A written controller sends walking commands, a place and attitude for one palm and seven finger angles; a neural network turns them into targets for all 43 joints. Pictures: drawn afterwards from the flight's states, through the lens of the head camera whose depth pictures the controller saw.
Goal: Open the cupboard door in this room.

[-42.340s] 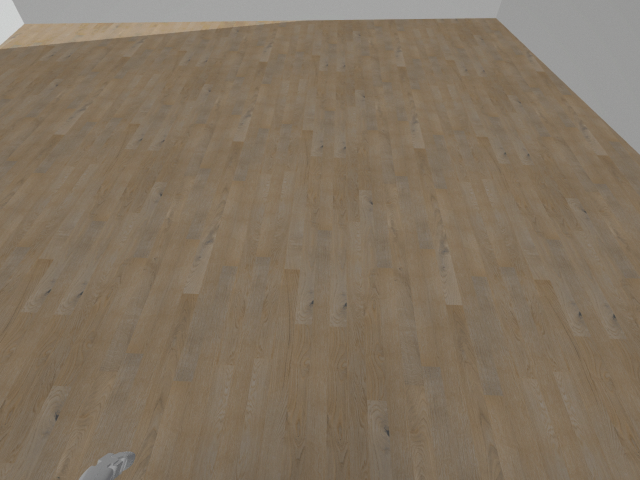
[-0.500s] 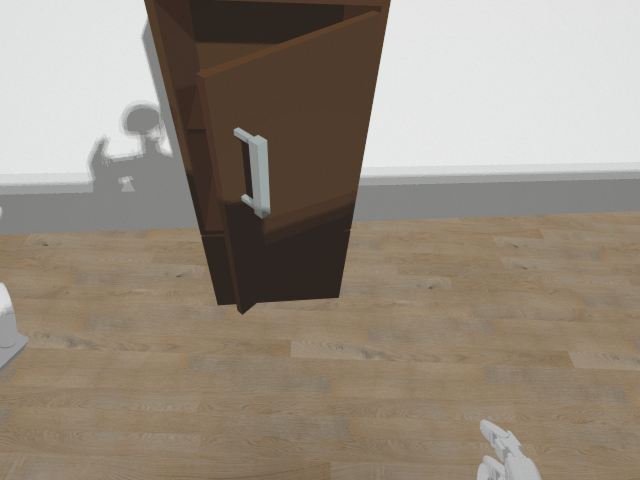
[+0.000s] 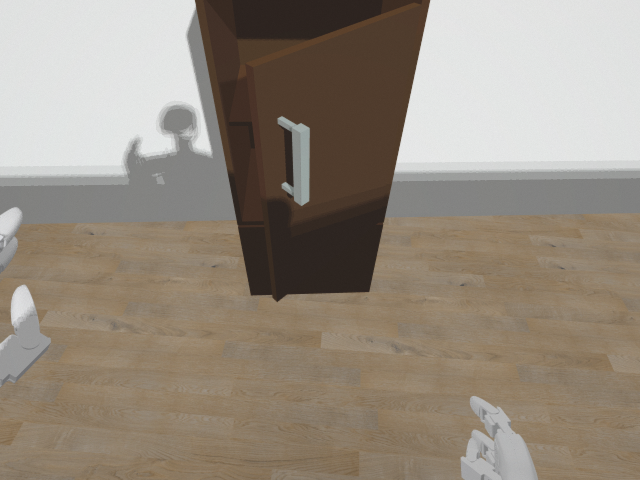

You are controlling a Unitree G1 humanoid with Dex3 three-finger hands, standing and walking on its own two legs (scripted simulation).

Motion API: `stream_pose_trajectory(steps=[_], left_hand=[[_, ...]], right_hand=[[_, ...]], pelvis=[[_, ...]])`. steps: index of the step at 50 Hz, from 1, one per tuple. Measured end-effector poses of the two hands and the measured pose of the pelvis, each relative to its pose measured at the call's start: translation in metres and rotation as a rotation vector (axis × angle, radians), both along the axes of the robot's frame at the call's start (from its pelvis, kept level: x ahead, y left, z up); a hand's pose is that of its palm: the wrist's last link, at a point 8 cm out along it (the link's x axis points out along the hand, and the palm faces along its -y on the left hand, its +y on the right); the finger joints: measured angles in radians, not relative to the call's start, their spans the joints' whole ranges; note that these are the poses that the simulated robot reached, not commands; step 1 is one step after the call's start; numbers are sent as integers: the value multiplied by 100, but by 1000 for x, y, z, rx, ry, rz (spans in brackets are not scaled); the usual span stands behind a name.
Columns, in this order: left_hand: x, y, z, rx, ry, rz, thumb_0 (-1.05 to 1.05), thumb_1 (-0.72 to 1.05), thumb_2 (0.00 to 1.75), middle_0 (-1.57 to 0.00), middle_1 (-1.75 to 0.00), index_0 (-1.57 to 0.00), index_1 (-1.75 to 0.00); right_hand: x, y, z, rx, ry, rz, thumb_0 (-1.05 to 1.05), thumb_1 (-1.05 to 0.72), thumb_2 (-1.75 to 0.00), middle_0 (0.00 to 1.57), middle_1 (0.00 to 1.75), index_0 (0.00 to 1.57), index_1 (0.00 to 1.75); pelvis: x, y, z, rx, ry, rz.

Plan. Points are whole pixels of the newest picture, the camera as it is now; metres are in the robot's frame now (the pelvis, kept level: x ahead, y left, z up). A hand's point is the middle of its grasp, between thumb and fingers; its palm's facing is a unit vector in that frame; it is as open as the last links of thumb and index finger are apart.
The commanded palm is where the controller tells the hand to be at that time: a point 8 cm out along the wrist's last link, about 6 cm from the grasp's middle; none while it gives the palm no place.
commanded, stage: stop stepping back and stand still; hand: left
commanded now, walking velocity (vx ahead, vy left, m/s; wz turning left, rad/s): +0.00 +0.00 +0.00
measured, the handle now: (293, 162) +0.60 +0.08 +0.07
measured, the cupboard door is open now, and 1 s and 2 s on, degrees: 42 42 42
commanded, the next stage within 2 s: let the arm hang, fingers relaxed in 0.50 s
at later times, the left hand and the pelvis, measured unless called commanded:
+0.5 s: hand out of the picture +0.16 +0.28 +0.16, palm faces +0.40 -0.78 -0.47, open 7.4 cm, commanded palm +0.10 +0.32 +0.18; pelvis -0.04 +0.02 +0.01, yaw +0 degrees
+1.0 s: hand out of the picture -0.02 +0.20 -0.17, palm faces +0.04 -0.98 -0.20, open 7.1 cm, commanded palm none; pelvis -0.06 +0.01 +0.00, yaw +4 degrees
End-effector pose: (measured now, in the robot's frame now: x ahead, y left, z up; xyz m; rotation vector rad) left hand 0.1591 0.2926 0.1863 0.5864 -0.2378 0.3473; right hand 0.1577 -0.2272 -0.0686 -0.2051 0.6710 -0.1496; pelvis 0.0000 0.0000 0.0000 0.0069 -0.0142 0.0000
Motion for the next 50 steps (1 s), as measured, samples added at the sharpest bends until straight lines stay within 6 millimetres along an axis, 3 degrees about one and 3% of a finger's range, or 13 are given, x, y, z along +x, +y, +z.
stream_pose_trajectory(steps=[9,19,30,32,34,36,39,42,46,50], left_hand=[[-24,23,0,-28,-10,52,1,88,90,-21,-30,-22,-30],[-34,27,-11,-74,21,63,2,89,90,-21,-30,-21,-30],[-39,27,-5,-32,31,36,1,88,90,-21,-30,-21,-30],[-33,32,-30,-41,130,26,1,89,90,-20,-30,-21,-30],[-26,39,-83,-117,357,60,0,89,90,-20,-30,-21,-30],[-31,37,-144,-204,612,111,0,90,90,-20,-30,-20,-30],[-63,15,-223,-319,948,150,1,90,90,-20,-29,-20,-30],[-106,-18,-280,-434,1187,149,1,90,90,-20,-29,-20,-30],[-158,-53,-320,-577,1380,176,1,92,90,-20,-29,-21,-30],[-191,-48,-325,-616,1442,261,0,96,90,-21,-30,-21,-30]], right_hand=[[-18,23,-2,16,32,35,1,-90,-90,21,30,21,30],[-48,19,-4,-20,88,19,1,-90,-90,21,30,21,30],[-54,14,-1,-25,70,-9,1,-90,-90,21,30,20,30],[-53,11,-11,-9,91,35,1,-90,-90,21,30,20,30],[-55,6,-28,2,157,64,0,-90,-90,21,30,20,30],[-60,0,-43,11,213,63,0,-90,-90,21,30,20,30],[-76,-8,-57,17,292,42,0,-90,-90,21,30,20,30],[-104,-17,-61,-2,394,18,0,-90,-90,21,30,20,30],[-149,-25,-59,-41,559,-5,0,-90,-90,20,30,20,30],[-184,-29,-58,-53,697,-15,0,-90,-90,20,30,20,30]], pelvis=[[-18,13,4,-6,-10,-4],[-32,21,8,-3,-16,0],[-39,23,9,-8,-10,-3],[-42,25,6,-8,7,21],[-46,27,2,-1,17,31],[-49,27,-1,9,21,41],[-51,23,-4,17,13,38],[-54,18,-5,20,1,43],[-57,12,-2,12,-7,51],[-57,6,2,2,-6,63]])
